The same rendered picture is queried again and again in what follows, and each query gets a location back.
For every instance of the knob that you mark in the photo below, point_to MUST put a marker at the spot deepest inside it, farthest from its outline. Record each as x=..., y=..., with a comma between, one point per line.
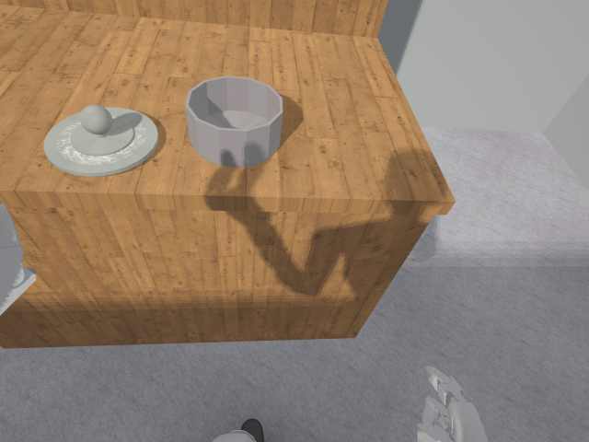
x=96, y=119

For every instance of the table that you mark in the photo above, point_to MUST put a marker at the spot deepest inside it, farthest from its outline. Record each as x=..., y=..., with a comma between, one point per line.
x=178, y=249

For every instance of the left robot foot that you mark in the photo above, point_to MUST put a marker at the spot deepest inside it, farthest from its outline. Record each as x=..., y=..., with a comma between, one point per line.
x=253, y=427

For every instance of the lid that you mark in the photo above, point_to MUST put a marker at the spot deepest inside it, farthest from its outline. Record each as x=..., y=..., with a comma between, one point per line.
x=132, y=139

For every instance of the left robot hand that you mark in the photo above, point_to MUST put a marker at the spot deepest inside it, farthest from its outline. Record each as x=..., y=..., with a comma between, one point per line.
x=14, y=278

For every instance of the right robot hand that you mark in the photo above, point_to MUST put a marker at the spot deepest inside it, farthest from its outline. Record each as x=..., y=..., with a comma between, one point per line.
x=460, y=423

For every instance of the pot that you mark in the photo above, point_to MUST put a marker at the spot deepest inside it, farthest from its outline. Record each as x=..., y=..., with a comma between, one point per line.
x=234, y=121

